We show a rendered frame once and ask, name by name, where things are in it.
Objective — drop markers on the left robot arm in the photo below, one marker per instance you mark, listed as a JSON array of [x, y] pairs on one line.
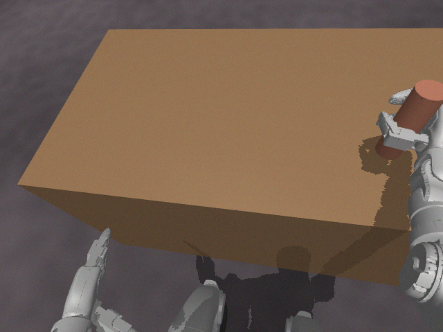
[[73, 324]]

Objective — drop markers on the right robot hand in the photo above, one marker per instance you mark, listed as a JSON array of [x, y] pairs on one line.
[[431, 136]]

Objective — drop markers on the can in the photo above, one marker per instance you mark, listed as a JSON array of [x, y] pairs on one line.
[[421, 104]]

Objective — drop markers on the right robot arm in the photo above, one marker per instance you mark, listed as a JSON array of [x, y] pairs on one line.
[[421, 277]]

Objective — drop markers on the left robot hand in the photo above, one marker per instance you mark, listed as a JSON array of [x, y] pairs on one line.
[[83, 296]]

